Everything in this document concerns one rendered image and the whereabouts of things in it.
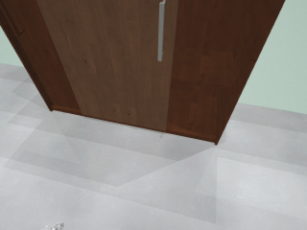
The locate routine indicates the wardrobe door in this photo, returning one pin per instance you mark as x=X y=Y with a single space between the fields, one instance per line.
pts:
x=40 y=49
x=109 y=52

